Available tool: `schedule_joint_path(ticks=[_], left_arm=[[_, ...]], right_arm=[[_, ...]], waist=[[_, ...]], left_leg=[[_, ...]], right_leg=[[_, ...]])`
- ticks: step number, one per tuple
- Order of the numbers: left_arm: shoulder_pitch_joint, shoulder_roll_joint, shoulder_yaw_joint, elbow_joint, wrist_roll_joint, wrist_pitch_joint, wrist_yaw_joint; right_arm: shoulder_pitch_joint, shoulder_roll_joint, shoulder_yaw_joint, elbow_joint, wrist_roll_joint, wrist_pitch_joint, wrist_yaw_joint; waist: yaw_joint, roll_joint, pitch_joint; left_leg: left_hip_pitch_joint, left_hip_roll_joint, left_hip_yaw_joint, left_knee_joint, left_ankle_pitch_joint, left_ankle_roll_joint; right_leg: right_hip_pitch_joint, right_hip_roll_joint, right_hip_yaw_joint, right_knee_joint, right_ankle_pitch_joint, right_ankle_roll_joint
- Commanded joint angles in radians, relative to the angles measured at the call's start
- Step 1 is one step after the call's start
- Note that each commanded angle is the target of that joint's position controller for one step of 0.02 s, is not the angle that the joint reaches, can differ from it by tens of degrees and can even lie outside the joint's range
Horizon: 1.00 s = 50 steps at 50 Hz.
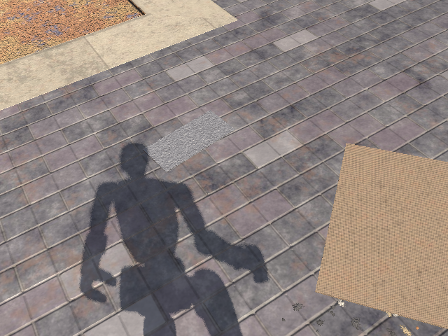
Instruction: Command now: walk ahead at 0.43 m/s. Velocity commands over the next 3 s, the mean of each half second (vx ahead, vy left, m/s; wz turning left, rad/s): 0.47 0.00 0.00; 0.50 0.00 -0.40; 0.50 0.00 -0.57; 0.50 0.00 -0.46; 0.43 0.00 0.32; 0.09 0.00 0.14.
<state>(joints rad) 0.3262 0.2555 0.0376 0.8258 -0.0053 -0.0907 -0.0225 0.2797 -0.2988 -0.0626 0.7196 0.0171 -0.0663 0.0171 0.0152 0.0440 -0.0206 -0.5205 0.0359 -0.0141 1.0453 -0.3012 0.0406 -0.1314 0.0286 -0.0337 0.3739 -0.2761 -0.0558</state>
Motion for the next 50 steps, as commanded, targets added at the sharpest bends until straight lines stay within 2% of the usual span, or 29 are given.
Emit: schedule_joint_path(ticks=[1, 4, 7, 11, 13, 14, 15, 16, 17, 18, 19, 20, 21, 22, 24, 26, 28, 34, 39, 40, 42, 43, 44, 45, 46, 47, 48, 49, 50], left_arm=[[-0.007, 0.144, 0.029, -0.063, 0.004, -0.011, 0.003], [0.028, 0.152, 0.028, -0.049, 0.0, -0.002, 0.013], [0.084, 0.167, 0.028, -0.03, -0.006, 0.003, 0.023], [0.116, 0.187, 0.035, -0.006, -0.019, 0.012, 0.025], [0.106, 0.204, 0.042, -0.003, -0.019, 0.02, 0.029], [0.101, 0.219, 0.048, -0.004, -0.016, 0.025, 0.032], [0.084, 0.221, 0.048, -0.007, -0.011, 0.033, 0.034], [0.078, 0.206, 0.04, -0.019, -0.003, 0.035, 0.038], [0.176, 0.092, 0.006, -0.056, 0.012, 0.023, 0.032], [0.218, 0.061, -0.01, -0.032, -0.004, 0.0, 0.023], [0.104, 0.171, 0.022, -0.059, -0.037, -0.016, 0.014], [0.011, 0.178, 0.021, -0.091, -0.047, -0.023, 0.012], [-0.029, 0.158, 0.019, -0.1, -0.032, -0.023, 0.015], [-0.02, 0.154, 0.026, -0.095, -0.017, -0.013, 0.019], [0.051, 0.113, 0.021, -0.067, -0.02, 0.017, 0.02], [0.036, 0.1, 0.021, -0.071, -0.02, 0.038, 0.027], [-0.029, 0.102, 0.024, -0.094, -0.015, 0.042, 0.033], [-0.203, 0.068, 0.016, -0.15, -0.012, 0.022, 0.004], [-0.317, 0.063, 0.012, -0.235, -0.014, 0.022, -0.031], [-0.318, 0.069, 0.014, -0.249, -0.015, 0.023, -0.038], [-0.255, 0.101, 0.031, -0.259, -0.014, 0.028, -0.043], [-0.147, 0.136, 0.052, -0.24, -0.015, 0.032, -0.04], [0.019, 0.192, 0.085, -0.201, -0.018, 0.035, -0.028], [0.155, 0.292, 0.114, -0.181, -0.018, 0.046, -0.004], [0.101, 0.338, 0.112, -0.211, -0.018, 0.035, -0.008], [0.12, 0.245, 0.089, -0.219, -0.012, 0.029, -0.013], [0.088, 0.204, 0.077, -0.216, -0.006, 0.023, -0.011], [0.022, 0.187, 0.07, -0.224, -0.008, 0.021, -0.012], [-0.035, 0.156, 0.061, -0.238, -0.006, 0.02, -0.009]], right_arm=[[-0.096, -0.057, -0.014, -0.095, -0.013, -0.023, 0.007], [-0.175, -0.019, 0.003, -0.125, -0.01, -0.024, 0.005], [-0.284, 0.008, 0.017, -0.156, -0.002, -0.032, 0.018], [-0.351, -0.016, 0.013, -0.186, 0.009, -0.04, 0.042], [-0.324, -0.045, 0.002, -0.184, 0.006, -0.043, 0.046], [-0.272, -0.069, -0.009, -0.173, 0.004, -0.04, 0.042], [-0.14, -0.103, -0.028, -0.138, 0.004, -0.036, 0.033], [0.03, -0.147, -0.047, -0.094, 0.001, -0.03, 0.018], [0.17, -0.254, -0.07, -0.072, -0.033, -0.026, 0.007], [0.193, -0.2, -0.054, -0.053, -0.021, -0.028, 0.013], [0.124, -0.137, -0.035, -0.056, -0.012, -0.025, 0.01], [0.05, -0.11, -0.025, -0.061, -0.008, -0.022, 0.008], [-0.011, -0.09, -0.017, -0.058, -0.012, -0.024, 0.012], [-0.051, -0.066, -0.011, -0.062, -0.02, -0.031, 0.016], [-0.082, -0.06, -0.014, -0.049, -0.023, -0.047, 0.018], [-0.078, -0.072, -0.019, -0.019, -0.024, -0.063, 0.017], [-0.054, -0.086, -0.024, 0.008, -0.031, -0.068, 0.008], [-0.007, -0.122, -0.027, 0.049, -0.023, -0.056, -0.011], [0.054, -0.149, -0.037, 0.09, -0.006, -0.018, -0.018], [0.049, -0.157, -0.04, 0.092, -0.002, -0.009, -0.021], [0.021, -0.187, -0.048, 0.081, 0.0, 0.007, -0.03], [0.008, -0.195, -0.05, 0.076, -0.001, 0.016, -0.036], [0.001, -0.181, -0.042, 0.069, -0.001, 0.02, -0.043], [0.035, -0.112, -0.014, 0.041, -0.031, 0.006, -0.043], [0.099, -0.019, 0.019, -0.005, -0.033, -0.03, -0.024], [-0.005, -0.127, -0.004, -0.011, -0.001, -0.065, -0.005], [-0.081, -0.137, -0.005, -0.04, 0.025, -0.08, 0.002], [-0.097, -0.117, 0.001, -0.042, 0.009, -0.084, -0.004], [-0.1, -0.126, -0.007, -0.036, -0.015, -0.077, -0.011]], waist=[[0.014, -0.123, 0.085], [0.036, -0.115, 0.09], [0.075, -0.124, 0.116], [0.067, -0.134, 0.139], [0.028, -0.147, 0.101], [-0.007, -0.167, 0.05], [-0.084, -0.167, -0.038], [-0.162, -0.152, -0.151], [-0.141, 0.07, -0.344], [-0.124, 0.22, -0.486], [-0.133, 0.138, -0.306], [-0.107, 0.07, -0.158], [-0.067, -0.013, -0.064], [-0.028, -0.002, -0.03], [0.014, 0.029, -0.019], [0.024, 0.026, 0.025], [0.006, 0.013, 0.061], [-0.068, -0.011, 0.092], [-0.107, -0.015, 0.122], [-0.098, -0.006, 0.115], [-0.047, 0.035, 0.046], [0.015, 0.043, -0.023], [0.103, 0.015, -0.112], [0.131, -0.155, -0.222], [0.028, -0.347, -0.35], [0.106, -0.202, -0.36], [0.098, -0.152, -0.217], [0.046, -0.032, -0.118], [0.012, -0.027, -0.078]], left_leg=[[-0.308, 0.072, -0.015, 0.0, 0.141, -0.03], [-0.249, 0.057, 0.021, -0.178, 0.26, -0.053], [-0.157, 0.024, 0.054, -0.379, 0.377, -0.047], [-0.146, 0.008, 0.033, -0.493, 0.345, -0.006], [-0.079, -0.017, 0.042, -0.521, 0.275, 0.029], [0.008, -0.047, 0.062, -0.517, 0.235, 0.049], [0.185, -0.079, 0.09, -0.539, 0.239, 0.081], [0.472, -0.029, 0.042, -0.517, 0.276, 0.12], [0.911, 0.256, -0.36, -0.494, 0.207, 0.254], [1.011, 0.379, -0.752, -0.682, 0.041, 0.336], [0.876, 0.335, -0.646, -0.731, -0.043, 0.275], [0.705, 0.295, -0.487, -0.753, -0.001, 0.238], [0.541, 0.25, -0.385, -0.789, 0.094, 0.218], [0.439, 0.209, -0.311, -0.822, 0.157, 0.206], [0.334, 0.188, -0.225, -0.889, 0.191, 0.215], [0.277, 0.188, -0.142, -0.932, 0.23, 0.217], [0.288, 0.185, -0.081, -0.95, 0.259, 0.208], [0.404, 0.176, 0.075, -0.947, 0.323, 0.152], [0.613, 0.242, 0.11, -0.863, 0.412, 0.129], [0.639, 0.25, 0.12, -0.827, 0.491, 0.119], [0.655, 0.244, 0.157, -0.686, 0.839, 0.092], [0.636, 0.225, 0.181, -0.532, 0.981, 0.074], [0.526, 0.18, 0.212, -0.303, 0.958, 0.038], [0.244, 0.118, 0.218, 0.031, 0.518, -0.006], [-0.156, -0.11, 0.048, 0.361, -0.266, -0.057], [-0.264, -0.047, -0.114, 0.402, -0.23, -0.032], [-0.299, -0.009, -0.094, 0.359, -0.152, -0.012], [-0.263, 0.037, -0.084, 0.258, -0.081, -0.011], [-0.201, 0.067, -0.08, 0.169, -0.043, -0.02]], right_leg=[[0.137, -0.253, 0.248, -0.233, 0.229, -0.157], [0.094, -0.205, 0.136, -0.236, 0.403, -0.139], [0.065, -0.195, 0.095, -0.253, 0.369, -0.126], [0.172, -0.266, 0.115, -0.218, 0.403, -0.123], [0.232, -0.283, 0.109, -0.142, 0.6, -0.105], [0.252, -0.28, 0.101, -0.064, 0.78, -0.096], [0.233, -0.252, 0.071, 0.096, 0.935, -0.079], [0.083, -0.214, 0.052, 0.316, 0.871, -0.049], [-0.301, -0.082, 0.021, 0.733, 0.395, 0.008], [-0.48, 0.037, 0.156, 0.952, -0.276, 0.025], [-0.588, -0.032, 0.187, 1.016, -0.244, 0.014], [-0.602, -0.084, 0.143, 0.981, -0.16, 0.005], [-0.572, -0.126, 0.118, 0.911, -0.086, 0.01], [-0.515, -0.159, 0.121, 0.854, -0.034, 0.015], [-0.435, -0.179, 0.118, 0.825, 0.01, 0.034], [-0.459, -0.186, 0.125, 0.782, 0.052, 0.053], [-0.53, -0.182, 0.149, 0.707, 0.145, 0.068], [-0.549, -0.14, 0.092, 0.375, 0.411, 0.055], [-0.634, -0.123, 0.04, 0.258, 0.277, 0.012], [-0.622, -0.111, 0.02, 0.248, 0.222, -0.002], [-0.485, -0.047, -0.045, 0.245, 0.116, -0.04], [-0.339, -0.001, -0.072, 0.23, 0.098, -0.067], [-0.086, 0.037, -0.063, 0.174, 0.156, -0.106], [0.232, -0.16, 0.238, 0.177, 0.215, -0.18], [0.525, -0.37, 0.835, 0.002, 0.033, -0.387], [0.531, -0.361, 0.823, -0.067, -0.026, -0.339], [0.415, -0.325, 0.665, -0.065, 0.034, -0.295], [0.249, -0.281, 0.544, -0.069, 0.156, -0.263], [0.138, -0.246, 0.465, -0.082, 0.26, -0.245]])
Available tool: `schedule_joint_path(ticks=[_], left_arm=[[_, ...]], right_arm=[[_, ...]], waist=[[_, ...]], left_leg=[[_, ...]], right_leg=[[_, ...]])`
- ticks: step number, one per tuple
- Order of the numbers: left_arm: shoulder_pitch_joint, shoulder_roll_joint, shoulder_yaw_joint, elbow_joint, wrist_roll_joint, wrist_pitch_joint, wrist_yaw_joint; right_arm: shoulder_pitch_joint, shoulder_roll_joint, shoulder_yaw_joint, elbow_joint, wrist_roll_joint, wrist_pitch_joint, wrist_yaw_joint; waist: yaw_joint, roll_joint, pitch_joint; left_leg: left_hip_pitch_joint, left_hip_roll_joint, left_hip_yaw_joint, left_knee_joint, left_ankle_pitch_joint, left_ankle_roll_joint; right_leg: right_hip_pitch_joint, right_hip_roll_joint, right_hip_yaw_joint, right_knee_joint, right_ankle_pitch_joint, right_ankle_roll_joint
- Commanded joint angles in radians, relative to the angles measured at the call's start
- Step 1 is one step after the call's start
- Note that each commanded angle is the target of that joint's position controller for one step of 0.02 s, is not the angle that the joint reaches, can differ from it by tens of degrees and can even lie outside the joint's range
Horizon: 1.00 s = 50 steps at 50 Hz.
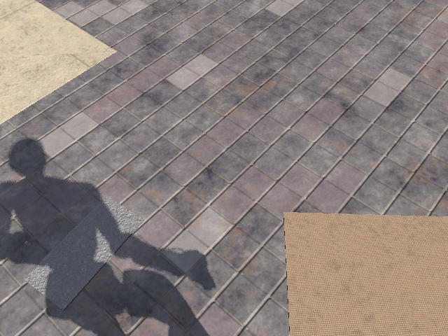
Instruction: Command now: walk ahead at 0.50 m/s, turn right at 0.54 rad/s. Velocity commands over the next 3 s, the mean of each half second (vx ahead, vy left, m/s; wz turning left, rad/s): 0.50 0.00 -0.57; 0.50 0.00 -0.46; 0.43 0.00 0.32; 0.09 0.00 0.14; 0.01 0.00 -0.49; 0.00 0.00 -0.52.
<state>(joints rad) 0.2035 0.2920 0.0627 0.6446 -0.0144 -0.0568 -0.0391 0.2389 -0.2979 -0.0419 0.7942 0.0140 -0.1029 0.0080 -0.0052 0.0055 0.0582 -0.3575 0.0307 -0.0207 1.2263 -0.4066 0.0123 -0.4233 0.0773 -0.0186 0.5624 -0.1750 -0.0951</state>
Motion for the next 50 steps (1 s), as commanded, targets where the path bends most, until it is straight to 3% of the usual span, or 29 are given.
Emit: schedule_joint_path(ticks=[1, 3, 5, 10, 12, 15, 17, 18, 19, 20, 21, 22, 23, 24, 25, 27, 29, 32, 36, 40, 42, 43, 44, 45, 46, 47, 48, 49, 50], left_arm=[[0.059, 0.112, 0.031, -0.072, 0.012, -0.013, 0.012], [0.05, 0.124, 0.034, -0.07, 0.008, -0.017, 0.02], [0.07, 0.146, 0.04, -0.056, 0.004, -0.019, 0.033], [0.13, 0.163, 0.046, -0.024, -0.007, -0.002, 0.053], [0.16, 0.169, 0.049, -0.008, -0.011, 0.003, 0.053], [0.169, 0.156, 0.048, 0.004, -0.014, 0.011, 0.058], [0.144, 0.152, 0.049, 0.001, -0.01, 0.018, 0.06], [0.13, 0.127, 0.04, -0.006, -0.008, 0.019, 0.058], [0.121, 0.071, 0.019, -0.025, 0.003, 0.016, 0.054], [0.248, 0.005, -0.002, -0.049, -0.014, 0.008, 0.054], [0.276, 0.079, 0.005, -0.041, -0.027, 0.003, 0.057], [0.188, 0.153, 0.025, -0.035, -0.027, 0.009, 0.056], [0.118, 0.158, 0.029, -0.048, -0.015, 0.015, 0.057], [0.075, 0.145, 0.03, -0.062, -0.004, 0.015, 0.053], [0.071, 0.13, 0.033, -0.067, -0.005, 0.019, 0.048], [0.086, 0.087, 0.026, -0.067, -0.016, 0.03, 0.04], [0.057, 0.064, 0.019, -0.082, -0.011, 0.037, 0.039], [0.009, 0.055, 0.015, -0.094, -0.007, 0.036, 0.034], [-0.113, 0.032, 0.004, -0.117, -0.008, 0.021, 0.009], [-0.206, 0.021, -0.002, -0.158, -0.013, 0.015, -0.013], [-0.19, 0.045, 0.009, -0.166, -0.005, 0.014, -0.016], [-0.138, 0.071, 0.023, -0.156, 0.001, 0.015, -0.014], [-0.004, 0.108, 0.046, -0.12, 0.004, 0.017, -0.009], [0.153, 0.163, 0.075, -0.074, 0.003, 0.024, 0.006], [0.251, 0.283, 0.098, -0.057, 0.009, 0.026, 0.023], [0.258, 0.255, 0.081, -0.07, 0.003, 0.017, 0.02], [0.216, 0.183, 0.055, -0.062, 0.012, 0.007, 0.011], [0.163, 0.154, 0.045, -0.054, 0.01, 0.001, 0.01], [0.103, 0.121, 0.035, -0.045, 0.009, -0.005, 0.009]], right_arm=[[-0.04, -0.126, -0.031, -0.111, -0.018, -0.028, -0.001], [-0.017, -0.105, -0.029, -0.107, -0.029, -0.008, -0.004], [-0.056, -0.084, -0.023, -0.12, -0.034, 0.005, -0.009], [-0.243, -0.048, -0.006, -0.161, -0.023, -0.003, 0.001], [-0.286, -0.061, -0.009, -0.176, -0.013, -0.011, 0.009], [-0.288, -0.099, -0.026, -0.183, -0.008, -0.024, 0.018], [-0.218, -0.12, -0.041, -0.169, -0.005, -0.034, 0.017], [-0.128, -0.14, -0.056, -0.148, -0.011, -0.039, 0.011], [0.009, -0.185, -0.071, -0.136, -0.029, -0.043, 0.003], [0.13, -0.27, -0.093, -0.111, -0.045, -0.032, -0.001], [0.138, -0.207, -0.082, -0.102, -0.017, -0.025, 0.008], [0.09, -0.132, -0.062, -0.117, -0.011, -0.018, 0.004], [0.042, -0.106, -0.052, -0.124, -0.017, -0.008, 0.0], [0.008, -0.085, -0.044, -0.117, -0.021, -0.003, 0.0], [-0.01, -0.07, -0.038, -0.112, -0.027, -0.004, -0.003], [-0.015, -0.069, -0.04, -0.096, -0.023, -0.01, -0.003], [-0.007, -0.095, -0.049, -0.074, -0.019, -0.018, -0.003], [0.0, -0.125, -0.058, -0.049, -0.021, -0.015, -0.005], [0.02, -0.149, -0.059, -0.022, -0.014, 0.0, -0.011], [0.09, -0.179, -0.064, 0.019, 0.008, 0.019, -0.006], [0.092, -0.204, -0.069, 0.031, 0.019, 0.03, -0.005], [0.088, -0.221, -0.073, 0.035, 0.023, 0.035, -0.008], [0.076, -0.221, -0.07, 0.038, 0.024, 0.041, -0.011], [0.084, -0.189, -0.055, 0.034, 0.014, 0.038, -0.016], [0.143, -0.082, -0.016, -0.018, -0.023, 0.023, -0.008], [0.158, -0.081, -0.006, -0.003, -0.011, -0.005, 0.003], [0.059, -0.161, -0.031, -0.024, 0.035, -0.013, 0.012], [0.003, -0.146, -0.025, -0.042, 0.045, -0.016, 0.013], [-0.01, -0.132, -0.025, -0.034, 0.028, -0.012, 0.007]], waist=[[0.004, -0.015, -0.136], [-0.017, -0.027, -0.12], [-0.012, -0.029, -0.092], [0.06, -0.082, -0.065], [0.078, -0.094, -0.061], [0.065, -0.113, -0.063], [0.022, -0.145, -0.074], [-0.026, -0.141, -0.12], [-0.089, -0.074, -0.246], [-0.059, 0.209, -0.392], [-0.058, 0.279, -0.38], [-0.081, 0.161, -0.24], [-0.074, 0.089, -0.155], [-0.057, 0.07, -0.088], [-0.034, 0.091, -0.064], [-0.016, 0.116, -0.052], [-0.014, 0.095, -0.037], [-0.022, 0.07, -0.036], [-0.067, 0.058, -0.007], [-0.089, 0.051, 0.032], [-0.053, 0.069, 0.014], [-0.012, 0.088, -0.029], [0.073, 0.079, -0.105], [0.145, 0.054, -0.192], [0.12, -0.177, -0.327], [0.11, -0.207, -0.492], [0.131, -0.12, -0.375], [0.106, -0.104, -0.243], [0.066, -0.055, -0.168]], left_leg=[[-0.306, 0.085, -0.075, -0.042, 0.087, -0.002], [-0.273, 0.082, -0.056, -0.111, 0.114, -0.037], [-0.282, 0.069, -0.04, -0.215, 0.182, -0.07], [-0.196, -0.003, -0.024, -0.589, 0.473, -0.085], [-0.167, -0.022, -0.033, -0.652, 0.494, -0.076], [-0.139, -0.03, -0.065, -0.728, 0.419, -0.045], [-0.047, -0.035, -0.053, -0.759, 0.346, -0.011], [0.091, -0.029, -0.041, -0.798, 0.356, 0.017], [0.335, 0.105, -0.156, -0.774, 0.323, 0.079], [0.704, 0.34, -0.573, -0.821, 0.149, 0.24], [0.719, 0.405, -0.796, -0.904, -0.08, 0.268], [0.598, 0.363, -0.656, -0.927, -0.124, 0.222], [0.474, 0.319, -0.506, -0.933, -0.022, 0.185], [0.364, 0.275, -0.402, -0.958, 0.091, 0.173], [0.297, 0.243, -0.321, -0.983, 0.165, 0.16], [0.237, 0.216, -0.215, -1.028, 0.242, 0.164], [0.228, 0.227, -0.147, -1.058, 0.324, 0.182], [0.271, 0.233, -0.052, -1.068, 0.432, 0.185], [0.301, 0.209, 0.081, -1.062, 0.475, 0.149], [0.378, 0.247, 0.111, -1.046, 0.522, 0.141], [0.426, 0.264, 0.131, -0.973, 0.759, 0.132], [0.439, 0.261, 0.149, -0.884, 0.936, 0.121], [0.407, 0.235, 0.186, -0.72, 1.048, 0.1], [0.249, 0.197, 0.209, -0.507, 0.95, 0.066], [-0.176, 0.074, 0.214, -0.102, 0.337, 0.0], [-0.307, -0.032, 0.008, 0.105, -0.183, -0.012], [-0.392, 0.024, -0.056, 0.156, -0.131, 0.0], [-0.401, 0.065, -0.038, 0.107, -0.056, 0.012], [-0.371, 0.101, -0.035, 0.031, 0.014, 0.009]], right_leg=[[0.352, -0.27, 0.416, -0.295, 0.215, -0.205], [0.272, -0.249, 0.369, -0.323, 0.301, -0.216], [0.219, -0.225, 0.314, -0.336, 0.339, -0.211], [0.176, -0.156, 0.263, -0.307, 0.195, -0.132], [0.198, -0.175, 0.31, -0.284, 0.149, -0.123], [0.283, -0.211, 0.404, -0.207, 0.104, -0.105], [0.3, -0.213, 0.443, -0.144, 0.137, -0.086], [0.279, -0.169, 0.421, -0.057, 0.187, -0.059], [0.182, -0.114, 0.357, 0.178, 0.12, -0.022], [-0.171, 0.035, 0.215, 0.525, -0.26, 0.057], [-0.34, -0.018, 0.214, 0.699, -0.415, 0.073], [-0.386, -0.066, 0.214, 0.759, -0.325, 0.082], [-0.366, -0.102, 0.173, 0.753, -0.249, 0.087], [-0.345, -0.129, 0.164, 0.708, -0.197, 0.089], [-0.305, -0.157, 0.161, 0.673, -0.163, 0.087], [-0.263, -0.175, 0.132, 0.633, -0.136, 0.089], [-0.291, -0.186, 0.124, 0.578, -0.1, 0.098], [-0.326, -0.194, 0.119, 0.46, 0.018, 0.109], [-0.275, -0.178, 0.053, 0.233, 0.193, 0.094], [-0.235, -0.15, 0.008, 0.096, 0.127, 0.054], [-0.161, -0.106, -0.025, 0.051, 0.028, 0.015], [-0.068, -0.071, -0.048, 0.03, -0.008, -0.007], [0.124, -0.032, -0.071, -0.033, 0.042, -0.037], [0.399, -0.041, -0.025, -0.034, 0.103, -0.066], [0.802, -0.318, 0.426, -0.032, 0.057, -0.202], [0.862, -0.468, 0.81, -0.199, 0.002, -0.302], [0.772, -0.442, 0.654, -0.221, 0.012, -0.245], [0.616, -0.401, 0.488, -0.227, 0.086, -0.205], [0.482, -0.356, 0.378, -0.25, 0.148, -0.172]])
Over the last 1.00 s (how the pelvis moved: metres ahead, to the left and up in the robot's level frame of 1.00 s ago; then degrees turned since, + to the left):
0.54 -0.03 -0.02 -15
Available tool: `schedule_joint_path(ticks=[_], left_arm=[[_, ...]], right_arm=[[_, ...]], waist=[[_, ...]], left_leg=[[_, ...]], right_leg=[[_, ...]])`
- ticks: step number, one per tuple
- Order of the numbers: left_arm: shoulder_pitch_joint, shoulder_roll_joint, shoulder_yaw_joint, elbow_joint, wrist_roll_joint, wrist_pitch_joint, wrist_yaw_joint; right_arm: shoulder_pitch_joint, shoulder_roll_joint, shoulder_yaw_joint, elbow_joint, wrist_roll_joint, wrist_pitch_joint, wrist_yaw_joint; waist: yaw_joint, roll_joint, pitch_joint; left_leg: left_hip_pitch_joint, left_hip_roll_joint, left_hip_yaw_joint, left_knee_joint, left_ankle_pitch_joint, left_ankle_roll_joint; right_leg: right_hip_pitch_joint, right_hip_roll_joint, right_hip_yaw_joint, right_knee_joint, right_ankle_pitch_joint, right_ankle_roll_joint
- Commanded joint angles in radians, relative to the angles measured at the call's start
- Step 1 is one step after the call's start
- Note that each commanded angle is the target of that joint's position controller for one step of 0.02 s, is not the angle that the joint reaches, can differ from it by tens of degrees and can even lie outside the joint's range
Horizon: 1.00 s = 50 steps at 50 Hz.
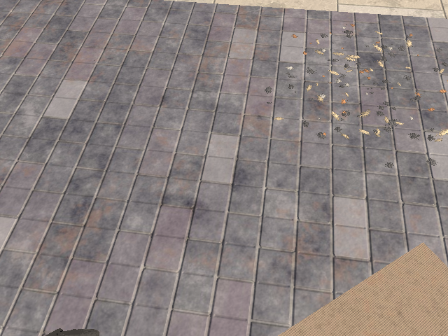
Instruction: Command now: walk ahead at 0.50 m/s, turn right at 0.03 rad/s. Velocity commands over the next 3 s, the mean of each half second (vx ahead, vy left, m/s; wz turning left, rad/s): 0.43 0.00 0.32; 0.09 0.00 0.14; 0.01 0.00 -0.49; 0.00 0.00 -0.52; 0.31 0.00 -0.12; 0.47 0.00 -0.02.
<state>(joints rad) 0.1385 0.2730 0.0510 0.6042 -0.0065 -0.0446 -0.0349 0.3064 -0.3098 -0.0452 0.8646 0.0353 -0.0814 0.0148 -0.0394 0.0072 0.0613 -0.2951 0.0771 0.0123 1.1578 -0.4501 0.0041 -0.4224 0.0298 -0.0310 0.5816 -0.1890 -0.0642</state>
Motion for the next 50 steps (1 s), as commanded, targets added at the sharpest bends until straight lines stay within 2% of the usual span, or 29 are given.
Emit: schedule_joint_path(ticks=[1, 4, 7, 12, 15, 17, 19, 20, 21, 22, 23, 24, 25, 26, 27, 28, 30, 33, 36, 39, 41, 42, 43, 44, 45, 46, 47, 48, 50], left_arm=[[0.126, 0.107, 0.037, -0.005, 0.006, -0.026, 0.003], [0.091, 0.103, 0.039, 0.022, 0.015, -0.057, 0.007], [0.11, 0.109, 0.044, 0.06, 0.027, -0.07, 0.02], [0.127, 0.132, 0.048, 0.099, 0.02, -0.068, 0.036], [0.174, 0.147, 0.056, 0.136, 0.008, -0.054, 0.042], [0.161, 0.159, 0.06, 0.145, 0.001, -0.032, 0.051], [0.138, 0.188, 0.067, 0.139, -0.005, -0.011, 0.068], [0.123, 0.198, 0.07, 0.134, -0.008, -0.001, 0.077], [0.104, 0.192, 0.066, 0.126, -0.013, 0.005, 0.082], [0.13, 0.163, 0.052, 0.112, 0.001, -0.003, 0.082], [0.287, 0.022, 0.009, 0.083, 0.05, -0.022, 0.059], [0.251, 0.114, 0.014, 0.101, 0.024, -0.042, 0.043], [0.139, 0.153, 0.026, 0.07, -0.015, -0.045, 0.039], [0.087, 0.144, 0.022, 0.054, -0.008, -0.042, 0.05], [0.064, 0.147, 0.026, 0.059, 0.008, -0.03, 0.063], [0.079, 0.156, 0.032, 0.054, 0.011, -0.013, 0.068], [0.119, 0.133, 0.029, 0.061, 0.017, 0.01, 0.073], [0.131, 0.104, 0.019, 0.076, 0.023, 0.02, 0.084], [0.115, 0.09, 0.012, 0.091, 0.014, 0.031, 0.081], [0.065, 0.074, 0.007, 0.089, 0.008, 0.034, 0.071], [0.042, 0.09, 0.011, 0.082, 0.004, 0.029, 0.065], [0.044, 0.095, 0.014, 0.079, 0.005, 0.025, 0.063], [0.049, 0.105, 0.018, 0.076, 0.009, 0.02, 0.06], [0.039, 0.132, 0.023, 0.065, 0.017, 0.017, 0.059], [0.024, 0.192, 0.034, 0.047, 0.022, 0.016, 0.062], [0.014, 0.226, 0.047, 0.048, 0.011, 0.023, 0.062], [0.035, 0.196, 0.049, 0.054, 0.001, 0.029, 0.058], [0.048, 0.168, 0.044, 0.054, 0.004, 0.032, 0.056], [0.06, 0.172, 0.048, 0.043, 0.007, 0.032, 0.057]], right_arm=[[-0.06, -0.12, -0.028, -0.093, -0.006, -0.02, -0.002], [0.01, -0.071, -0.024, -0.061, -0.005, 0.022, -0.004], [-0.064, -0.057, -0.025, -0.082, -0.008, 0.033, -0.012], [-0.186, -0.022, -0.013, -0.119, -0.016, 0.02, 0.013], [-0.263, -0.011, -0.005, -0.161, -0.017, 0.018, 0.031], [-0.286, -0.017, -0.008, -0.192, -0.026, 0.016, 0.046], [-0.231, -0.048, -0.024, -0.204, -0.032, 0.015, 0.058], [-0.14, -0.077, -0.04, -0.188, -0.031, 0.016, 0.059], [-0.004, -0.125, -0.067, -0.158, -0.03, 0.016, 0.051], [0.09, -0.201, -0.093, -0.148, -0.03, 0.021, 0.027], [0.05, -0.299, -0.1, -0.173, -0.045, 0.024, 0.012], [0.081, -0.244, -0.088, -0.213, -0.046, 0.024, 0.017], [0.021, -0.196, -0.078, -0.227, -0.042, 0.027, 0.018], [-0.039, -0.154, -0.068, -0.228, -0.02, 0.031, 0.014], [-0.089, -0.124, -0.058, -0.238, -0.012, 0.04, 0.007], [-0.116, -0.118, -0.055, -0.249, -0.026, 0.046, 0.001], [-0.147, -0.128, -0.059, -0.261, -0.042, 0.052, -0.003], [-0.144, -0.147, -0.065, -0.257, -0.039, 0.059, -0.02], [-0.163, -0.102, -0.043, -0.248, -0.041, 0.072, -0.032], [-0.169, -0.049, -0.015, -0.218, -0.064, 0.07, -0.024], [-0.165, -0.057, -0.011, -0.195, -0.073, 0.065, -0.012], [-0.175, -0.064, -0.011, -0.188, -0.069, 0.064, -0.01], [-0.168, -0.073, -0.012, -0.18, -0.059, 0.065, -0.01], [-0.132, -0.078, -0.014, -0.169, -0.053, 0.064, -0.014], [-0.085, -0.085, -0.017, -0.17, -0.063, 0.061, -0.021], [-0.058, -0.078, -0.02, -0.172, -0.065, 0.06, -0.026], [-0.108, -0.067, -0.018, -0.181, -0.068, 0.064, -0.035], [-0.151, -0.059, -0.021, -0.194, -0.062, 0.073, -0.041], [-0.167, -0.044, -0.027, -0.206, -0.051, 0.093, -0.046]], waist=[[0.065, -0.074, -0.134], [0.015, -0.083, -0.103], [0.031, -0.064, -0.04], [0.077, -0.053, 0.003], [0.111, -0.039, 0.036], [0.104, -0.048, 0.045], [0.064, -0.093, -0.025], [0.019, -0.108, -0.084], [-0.056, -0.086, -0.157], [-0.096, 0.027, -0.239], [0.046, 0.29, -0.374], [-0.046, 0.143, -0.589], [-0.058, 0.074, -0.476], [-0.028, 0.005, -0.33], [0.0, -0.017, -0.236], [0.037, 0.011, -0.2], [0.073, 0.048, -0.179], [0.076, 0.056, -0.224], [0.059, 0.08, -0.256], [0.033, 0.111, -0.21], [0.021, 0.124, -0.16], [0.032, 0.118, -0.144], [0.042, 0.106, -0.13], [0.033, 0.076, -0.121], [-0.012, -0.014, -0.128], [-0.045, -0.135, -0.136], [-0.012, -0.186, -0.128], [0.006, -0.203, -0.116], [0.019, -0.232, -0.112]], left_leg=[[-0.372, 0.081, -0.077, 0.049, 0.112, 0.012], [-0.293, 0.08, -0.09, 0.006, 0.207, -0.015], [-0.387, 0.063, -0.132, -0.11, 0.337, -0.035], [-0.381, 0.031, -0.075, -0.394, 0.57, -0.022], [-0.419, 0.024, -0.044, -0.49, 0.548, 0.004], [-0.416, 0.0, -0.001, -0.54, 0.474, 0.025], [-0.308, -0.061, 0.06, -0.548, 0.385, 0.053], [-0.198, -0.104, 0.084, -0.553, 0.357, 0.071], [-0.01, -0.143, 0.084, -0.624, 0.431, 0.102], [0.245, -0.053, -0.067, -0.655, 0.748, 0.154], [0.622, 0.242, -0.518, -0.572, 1.153, 0.371], [0.674, 0.297, -0.696, -0.665, 1.045, 0.443], [0.584, 0.248, -0.559, -0.7, 0.954, 0.392], [0.434, 0.195, -0.467, -0.729, 0.851, 0.341], [0.283, 0.161, -0.412, -0.763, 0.803, 0.313], [0.159, 0.137, -0.385, -0.798, 0.778, 0.303], [0.033, 0.104, -0.338, -0.825, 0.809, 0.295], [0.024, 0.088, -0.285, -0.801, 0.879, 0.279], [0.015, 0.069, -0.235, -0.804, 0.715, 0.239], [-0.037, 0.065, -0.214, -0.836, 0.468, 0.22], [-0.036, 0.084, -0.231, -0.827, 0.391, 0.219], [-0.028, 0.086, -0.232, -0.803, 0.386, 0.208], [-0.007, 0.075, -0.23, -0.774, 0.382, 0.186], [0.017, 0.054, -0.229, -0.744, 0.363, 0.147], [0.015, -0.004, -0.194, -0.677, 0.294, 0.105], [-0.003, -0.089, -0.096, -0.625, 0.209, 0.063], [0.009, -0.131, -0.02, -0.569, 0.18, 0.025], [-0.008, -0.137, -0.008, -0.536, 0.166, 0.012], [-0.029, -0.138, -0.018, -0.515, 0.144, 0.018]], right_leg=[[0.382, -0.275, 0.313, -0.305, 0.207, -0.183], [0.255, -0.263, 0.2, -0.407, 0.231, -0.186], [0.263, -0.254, 0.097, -0.447, 0.256, -0.165], [0.32, -0.244, -0.038, -0.474, 0.253, -0.117], [0.423, -0.28, -0.073, -0.449, 0.286, -0.107], [0.475, -0.29, -0.104, -0.366, 0.485, -0.087], [0.507, -0.286, -0.125, -0.222, 0.812, -0.054], [0.502, -0.27, -0.134, -0.098, 0.921, -0.033], [0.441, -0.23, -0.153, 0.096, 0.893, 0.003], [0.249, -0.162, -0.158, 0.384, 0.567, 0.068], [-0.172, 0.03, -0.08, 0.786, -0.489, 0.146], [-0.204, 0.043, 0.143, 0.911, -0.521, 0.133], [-0.255, -0.01, 0.163, 0.882, -0.432, 0.11], [-0.285, -0.048, 0.136, 0.796, -0.349, 0.104], [-0.264, -0.075, 0.126, 0.732, -0.302, 0.11], [-0.192, -0.087, 0.132, 0.688, -0.268, 0.111], [-0.117, -0.076, 0.113, 0.603, -0.246, 0.125], [-0.105, -0.061, 0.102, 0.468, -0.171, 0.155], [-0.047, -0.088, 0.098, 0.354, -0.042, 0.162], [0.06, -0.109, 0.097, 0.203, 0.016, 0.145], [0.094, -0.099, 0.086, 0.113, -0.016, 0.123], [0.119, -0.087, 0.069, 0.041, -0.017, 0.108], [0.142, -0.071, 0.053, -0.051, 0.033, 0.09], [0.155, -0.092, 0.09, -0.105, 0.155, 0.069], [0.172, -0.155, 0.174, -0.087, 0.37, 0.038], [0.168, -0.184, 0.235, -0.098, 0.366, -0.009], [0.123, -0.201, 0.297, -0.147, 0.258, -0.045], [0.116, -0.223, 0.359, -0.174, 0.213, -0.068], [0.121, -0.236, 0.419, -0.178, 0.22, -0.095]])
Over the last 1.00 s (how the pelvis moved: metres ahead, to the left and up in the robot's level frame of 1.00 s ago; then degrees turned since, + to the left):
0.51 -0.11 0.00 -31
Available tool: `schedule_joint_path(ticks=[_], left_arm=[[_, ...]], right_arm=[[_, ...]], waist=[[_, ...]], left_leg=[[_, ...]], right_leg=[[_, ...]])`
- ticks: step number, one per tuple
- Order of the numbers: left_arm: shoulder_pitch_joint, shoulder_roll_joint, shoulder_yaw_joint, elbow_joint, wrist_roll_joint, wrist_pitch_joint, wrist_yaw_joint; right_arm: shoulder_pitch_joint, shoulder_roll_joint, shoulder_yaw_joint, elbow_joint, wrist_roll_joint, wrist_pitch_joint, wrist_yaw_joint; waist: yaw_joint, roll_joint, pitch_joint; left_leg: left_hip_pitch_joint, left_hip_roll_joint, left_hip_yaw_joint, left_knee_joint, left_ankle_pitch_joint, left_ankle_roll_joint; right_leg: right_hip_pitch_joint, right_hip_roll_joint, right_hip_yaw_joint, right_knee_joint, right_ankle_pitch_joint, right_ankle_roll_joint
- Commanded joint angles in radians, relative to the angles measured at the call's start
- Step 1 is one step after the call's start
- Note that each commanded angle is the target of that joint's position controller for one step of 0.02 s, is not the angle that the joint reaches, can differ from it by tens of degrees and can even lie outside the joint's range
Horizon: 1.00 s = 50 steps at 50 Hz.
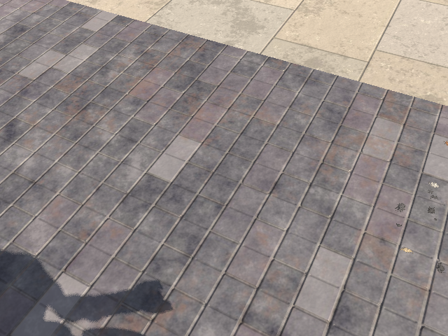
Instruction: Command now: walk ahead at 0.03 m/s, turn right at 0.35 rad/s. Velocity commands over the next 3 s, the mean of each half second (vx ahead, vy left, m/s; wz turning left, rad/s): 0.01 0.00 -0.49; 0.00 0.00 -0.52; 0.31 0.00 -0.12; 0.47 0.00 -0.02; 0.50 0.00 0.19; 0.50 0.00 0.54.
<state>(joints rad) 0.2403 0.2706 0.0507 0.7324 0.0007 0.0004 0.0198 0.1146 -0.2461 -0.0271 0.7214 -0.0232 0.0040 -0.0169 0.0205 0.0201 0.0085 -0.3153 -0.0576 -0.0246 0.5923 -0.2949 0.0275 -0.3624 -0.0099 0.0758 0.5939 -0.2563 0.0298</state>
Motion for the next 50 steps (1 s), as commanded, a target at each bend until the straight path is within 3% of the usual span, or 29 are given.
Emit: schedule_joint_path(ticks=[1, 3, 5, 6, 7, 8, 9, 10, 12, 15, 19, 20, 21, 22, 23, 24, 25, 26, 27, 29, 34, 40, 43, 44, 45, 46, 47, 48, 50], left_arm=[[-0.049, 0.177, 0.051, -0.093, -0.002, -0.014, 0.005], [-0.067, 0.17, 0.054, -0.115, -0.01, -0.007, 0.011], [-0.081, 0.144, 0.051, -0.143, -0.019, 0.004, 0.013], [-0.078, 0.129, 0.048, -0.154, -0.018, 0.01, 0.01], [-0.064, 0.123, 0.048, -0.162, -0.009, 0.012, 0.006], [-0.072, 0.149, 0.061, -0.164, -0.005, 0.015, 0.002], [-0.063, 0.158, 0.071, -0.155, -0.013, 0.021, 0.0], [-0.05, 0.139, 0.068, -0.147, -0.02, 0.031, 0.0], [-0.085, 0.1, 0.052, -0.156, -0.022, 0.039, 0.0], [-0.13, 0.069, 0.036, -0.19, -0.028, 0.037, -0.024], [-0.089, 0.107, 0.056, -0.194, -0.027, 0.047, -0.046], [-0.051, 0.119, 0.066, -0.182, -0.022, 0.049, -0.043], [-0.008, 0.164, 0.084, -0.177, -0.018, 0.049, -0.031], [0.037, 0.299, 0.114, -0.199, -0.008, 0.045, -0.011], [0.04, 0.299, 0.102, -0.213, 0.028, 0.023, -0.021], [0.023, 0.259, 0.091, -0.208, 0.028, 0.003, -0.03], [-0.023, 0.229, 0.082, -0.198, 0.014, -0.008, -0.026], [-0.066, 0.203, 0.075, -0.2, -0.004, -0.007, -0.019], [-0.102, 0.191, 0.069, -0.203, -0.015, -0.002, -0.013], [-0.113, 0.188, 0.065, -0.207, -0.006, 0.006, -0.003], [-0.092, 0.201, 0.073, -0.2, -0.009, 0.016, 0.013], [-0.101, 0.21, 0.078, -0.205, -0.01, 0.029, 0.003], [-0.131, 0.195, 0.07, -0.21, -0.021, 0.04, 0.006], [-0.11, 0.173, 0.062, -0.204, -0.022, 0.041, 0.01], [-0.062, 0.123, 0.047, -0.199, -0.009, 0.039, 0.009], [-0.075, 0.137, 0.053, -0.226, -0.017, 0.03, 0.013], [-0.062, 0.214, 0.076, -0.205, 0.004, 0.021, 0.015], [-0.047, 0.237, 0.09, -0.182, -0.005, 0.021, 0.011], [-0.019, 0.18, 0.077, -0.146, -0.002, 0.035, 0.014]], right_arm=[[0.033, -0.1, -0.047, -0.066, 0.009, 0.01, -0.011], [0.06, -0.101, -0.055, -0.062, 0.009, 0.007, -0.006], [0.076, -0.138, -0.075, -0.056, 0.006, 0.009, -0.002], [0.084, -0.163, -0.082, -0.057, 0.004, 0.011, -0.002], [0.081, -0.174, -0.083, -0.063, 0.0, 0.008, -0.004], [0.09, -0.164, -0.077, -0.073, -0.002, -0.001, -0.011], [0.07, -0.159, -0.074, -0.083, 0.0, -0.009, -0.017], [0.027, -0.163, -0.077, -0.087, 0.009, -0.013, -0.02], [0.014, -0.181, -0.084, -0.078, 0.018, -0.009, -0.026], [0.031, -0.199, -0.095, -0.065, 0.02, 0.012, -0.028], [0.04, -0.228, -0.106, -0.048, 0.05, 0.012, -0.019], [0.045, -0.214, -0.102, -0.041, 0.059, 0.006, -0.016], [0.1, -0.178, -0.094, -0.019, 0.047, -0.003, -0.007], [0.086, -0.111, -0.07, -0.061, -0.013, -0.007, -0.001], [0.006, -0.13, -0.071, -0.095, -0.007, -0.011, -0.005], [-0.03, -0.172, -0.083, -0.095, 0.018, -0.007, -0.008], [-0.029, -0.173, -0.084, -0.089, 0.026, -0.003, -0.014], [-0.013, -0.173, -0.088, -0.069, 0.017, 0.0, -0.024], [-0.003, -0.183, -0.092, -0.067, 0.01, 0.005, -0.03], [0.024, -0.163, -0.089, -0.056, 0.013, 0.005, -0.025], [-0.021, -0.124, -0.073, -0.064, 0.02, 0.002, -0.02], [-0.029, -0.137, -0.078, -0.075, 0.032, -0.02, 0.002], [0.042, -0.131, -0.08, -0.055, 0.032, -0.035, 0.017], [0.061, -0.144, -0.084, -0.049, 0.024, -0.037, 0.018], [0.071, -0.2, -0.092, -0.061, 0.003, -0.034, 0.014], [0.045, -0.255, -0.099, -0.054, -0.024, -0.028, 0.014], [0.011, -0.2, -0.088, -0.082, -0.021, -0.034, 0.011], [-0.022, -0.174, -0.078, -0.089, -0.007, -0.034, 0.004], [-0.034, -0.143, -0.066, -0.082, 0.024, -0.032, -0.003]], waist=[[-0.044, -0.249, -0.074], [-0.05, -0.206, -0.112], [-0.04, -0.032, -0.112], [-0.036, 0.091, -0.087], [-0.034, 0.195, -0.092], [-0.047, 0.153, -0.093], [-0.033, 0.067, -0.086], [-0.01, 0.038, -0.064], [-0.026, 0.073, -0.04], [-0.054, 0.13, -0.08], [-0.031, 0.155, -0.102], [-0.011, 0.137, -0.106], [-0.002, 0.039, -0.121], [-0.01, -0.276, -0.138], [0.038, -0.28, -0.207], [0.051, -0.167, -0.184], [0.017, -0.143, -0.132], [-0.004, -0.099, -0.114], [-0.024, -0.112, -0.102], [-0.042, -0.132, -0.121], [-0.016, -0.152, -0.116], [0.0, -0.187, -0.099], [-0.04, -0.183, -0.119], [-0.045, -0.156, -0.125], [-0.019, 0.003, -0.148], [0.013, 0.268, -0.068], [-0.007, 0.206, -0.062], [0.006, 0.143, -0.051], [0.008, 0.094, -0.045]], left_leg=[[-0.006, 0.001, 0.012, 0.041, -0.013, 0.001], [0.063, 0.03, 0.003, -0.017, 0.051, 0.018], [0.143, 0.127, -0.075, -0.116, 0.15, 0.064], [0.185, 0.244, -0.202, -0.187, 0.274, 0.132], [0.22, 0.399, -0.334, -0.232, 0.444, 0.23], [0.239, 0.488, -0.387, -0.24, 0.596, 0.302], [0.24, 0.485, -0.346, -0.23, 0.644, 0.305], [0.236, 0.441, -0.263, -0.225, 0.617, 0.264], [0.244, 0.37, -0.138, -0.23, 0.605, 0.211], [0.239, 0.328, -0.01, -0.215, 0.613, 0.183], [0.227, 0.35, 0.038, -0.141, 0.524, 0.138], [0.183, 0.33, 0.071, -0.08, 0.459, 0.098], [0.076, 0.281, 0.139, 0.054, 0.327, 0.025], [-0.241, 0.159, 0.201, 0.386, -0.23, -0.079], [-0.361, 0.063, 0.027, 0.588, -0.433, -0.108], [-0.375, 0.085, -0.037, 0.662, -0.378, -0.104], [-0.382, 0.099, -0.048, 0.648, -0.288, -0.093], [-0.377, 0.11, -0.057, 0.607, -0.216, -0.093], [-0.342, 0.109, -0.059, 0.574, -0.164, -0.099], [-0.275, 0.077, -0.046, 0.546, -0.103, -0.109], [-0.219, 0.047, -0.064, 0.296, -0.063, -0.12], [-0.101, 0.013, -0.075, 0.099, -0.091, -0.093], [0.036, 0.017, -0.047, -0.128, 0.034, -0.059], [0.13, 0.061, -0.063, -0.215, 0.138, -0.036], [0.232, 0.243, -0.232, -0.263, 0.221, 0.03], [0.174, 0.394, -0.457, -0.311, 0.349, 0.201], [0.126, 0.451, -0.493, -0.315, 0.364, 0.279], [0.113, 0.405, -0.411, -0.298, 0.355, 0.254], [0.156, 0.311, -0.301, -0.288, 0.214, 0.183]], right_leg=[[0.075, -0.193, 0.319, -0.175, 0.307, -0.19], [0.053, -0.149, 0.287, -0.122, 0.319, -0.162], [-0.055, -0.046, 0.158, 0.007, 0.213, -0.084], [-0.155, 0.027, 0.068, 0.115, 0.079, -0.04], [-0.228, 0.05, -0.001, 0.267, -0.215, -0.011], [-0.286, 0.018, 0.013, 0.483, -0.364, 0.008], [-0.312, 0.003, 0.035, 0.597, -0.36, 0.017], [-0.325, -0.02, 0.041, 0.589, -0.308, 0.024], [-0.316, -0.037, -0.007, 0.485, -0.209, 0.042], [-0.168, -0.026, -0.086, 0.276, -0.146, 0.042], [0.011, 0.013, -0.157, -0.007, -0.008, -0.009], [0.105, 0.037, -0.166, -0.11, 0.079, -0.038], [0.254, 0.014, -0.089, -0.187, 0.256, -0.081], [0.46, -0.264, 0.297, -0.18, 0.717, -0.206], [0.404, -0.409, 0.487, -0.201, 0.77, -0.411], [0.374, -0.357, 0.409, -0.22, 0.679, -0.401], [0.33, -0.293, 0.327, -0.218, 0.588, -0.34], [0.3, -0.244, 0.286, -0.22, 0.501, -0.29], [0.251, -0.217, 0.262, -0.226, 0.481, -0.27], [0.207, -0.184, 0.243, -0.235, 0.467, -0.265], [0.194, -0.155, 0.298, -0.243, 0.254, -0.26], [0.154, -0.139, 0.429, -0.228, 0.164, -0.253], [0.149, -0.107, 0.431, -0.165, 0.22, -0.213], [0.101, -0.073, 0.401, -0.129, 0.166, -0.171], [0.001, 0.008, 0.297, 0.028, -0.052, -0.109], [-0.16, 0.16, 0.11, 0.181, -0.328, -0.051], [-0.16, 0.111, 0.126, 0.416, -0.385, -0.004], [-0.166, 0.106, 0.127, 0.518, -0.33, 0.012], [-0.202, 0.093, 0.12, 0.563, -0.216, 0.042]])
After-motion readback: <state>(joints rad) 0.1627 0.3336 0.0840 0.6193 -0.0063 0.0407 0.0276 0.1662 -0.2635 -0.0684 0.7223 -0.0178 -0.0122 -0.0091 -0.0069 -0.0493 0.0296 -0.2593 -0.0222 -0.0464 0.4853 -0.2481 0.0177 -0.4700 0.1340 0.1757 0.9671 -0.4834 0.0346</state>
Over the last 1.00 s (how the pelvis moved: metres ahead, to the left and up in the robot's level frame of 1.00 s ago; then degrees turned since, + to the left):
0.38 0.06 0.00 16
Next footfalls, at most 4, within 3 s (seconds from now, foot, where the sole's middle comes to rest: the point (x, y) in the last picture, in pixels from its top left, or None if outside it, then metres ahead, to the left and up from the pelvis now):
0.42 right None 0.03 -0.17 -0.77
0.88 left None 0.11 0.04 -0.77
1.26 right None -0.03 -0.18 -0.77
1.70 left None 0.39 -0.18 -0.77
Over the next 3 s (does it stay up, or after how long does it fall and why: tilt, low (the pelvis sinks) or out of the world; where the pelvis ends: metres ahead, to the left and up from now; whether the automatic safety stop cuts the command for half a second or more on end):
stays up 0.79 -0.50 0.02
